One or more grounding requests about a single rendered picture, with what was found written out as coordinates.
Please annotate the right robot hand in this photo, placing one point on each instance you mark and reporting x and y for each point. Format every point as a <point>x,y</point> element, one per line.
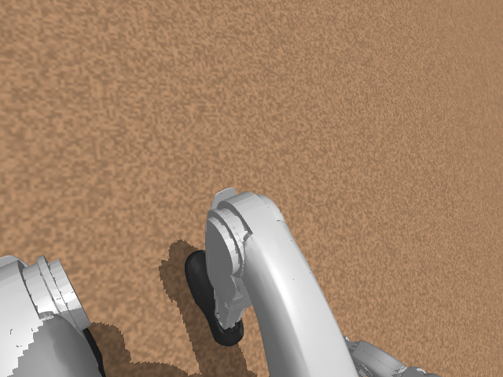
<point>372,361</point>

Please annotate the left robot foot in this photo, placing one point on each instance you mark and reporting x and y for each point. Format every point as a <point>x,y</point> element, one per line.
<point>96,351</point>

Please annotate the right robot foot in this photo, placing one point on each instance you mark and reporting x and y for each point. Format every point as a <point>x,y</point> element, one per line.
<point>203,295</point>

